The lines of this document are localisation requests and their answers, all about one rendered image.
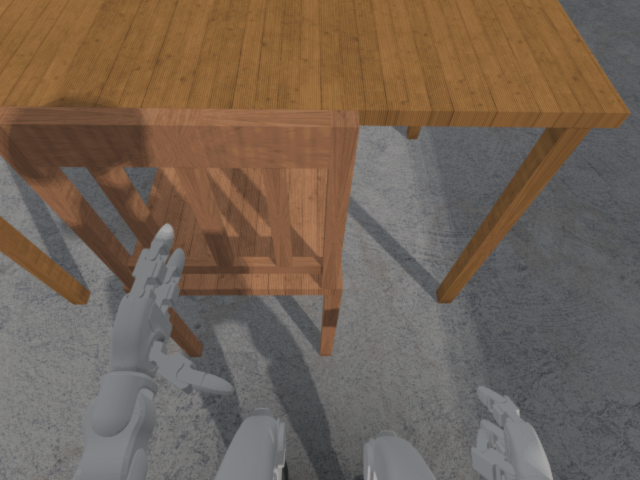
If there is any robot left hand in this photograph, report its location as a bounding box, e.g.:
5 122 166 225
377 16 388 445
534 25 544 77
109 223 234 395

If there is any left robot thigh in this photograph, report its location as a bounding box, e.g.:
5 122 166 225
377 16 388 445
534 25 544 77
214 415 286 480

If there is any left robot forearm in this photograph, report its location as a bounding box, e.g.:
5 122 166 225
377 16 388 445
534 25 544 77
72 371 158 480

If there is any robot right hand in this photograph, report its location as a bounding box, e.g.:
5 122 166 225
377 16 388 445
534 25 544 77
471 386 553 480

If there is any right robot thigh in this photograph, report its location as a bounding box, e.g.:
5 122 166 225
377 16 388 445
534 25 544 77
363 436 436 480

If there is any robot thigh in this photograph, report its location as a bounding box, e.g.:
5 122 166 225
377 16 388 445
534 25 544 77
214 415 286 480
363 436 436 480

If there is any table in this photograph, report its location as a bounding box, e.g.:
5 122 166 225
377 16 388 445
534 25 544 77
0 0 631 305

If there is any chair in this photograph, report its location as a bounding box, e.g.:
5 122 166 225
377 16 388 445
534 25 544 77
0 106 360 357

